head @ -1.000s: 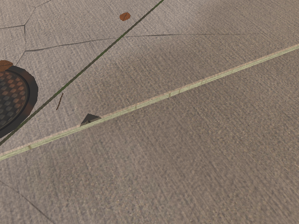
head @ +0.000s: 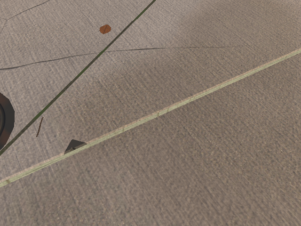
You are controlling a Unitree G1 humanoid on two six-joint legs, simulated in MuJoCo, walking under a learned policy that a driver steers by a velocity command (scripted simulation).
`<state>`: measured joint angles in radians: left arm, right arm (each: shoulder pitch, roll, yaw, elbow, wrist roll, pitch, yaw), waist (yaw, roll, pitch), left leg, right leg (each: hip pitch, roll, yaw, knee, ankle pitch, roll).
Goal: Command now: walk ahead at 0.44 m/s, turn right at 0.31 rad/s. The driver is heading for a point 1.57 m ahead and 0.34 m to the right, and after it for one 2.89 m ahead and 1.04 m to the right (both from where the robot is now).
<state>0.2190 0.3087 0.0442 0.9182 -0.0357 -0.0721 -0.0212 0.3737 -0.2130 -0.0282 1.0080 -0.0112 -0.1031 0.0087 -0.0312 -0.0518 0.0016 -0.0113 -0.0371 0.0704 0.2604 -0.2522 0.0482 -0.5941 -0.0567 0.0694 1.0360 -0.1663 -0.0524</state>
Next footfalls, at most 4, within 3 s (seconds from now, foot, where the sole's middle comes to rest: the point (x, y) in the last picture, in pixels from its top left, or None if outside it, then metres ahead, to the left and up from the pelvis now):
0.26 right None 0.32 -0.13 -0.78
0.76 left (147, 201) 0.64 -0.01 -0.78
1.26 right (213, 172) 0.80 -0.35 -0.78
1.80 left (180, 125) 1.10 -0.21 -0.78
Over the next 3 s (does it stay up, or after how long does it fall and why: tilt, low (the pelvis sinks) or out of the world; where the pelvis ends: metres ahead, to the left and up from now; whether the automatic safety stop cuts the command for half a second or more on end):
stays up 1.48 -0.36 0.01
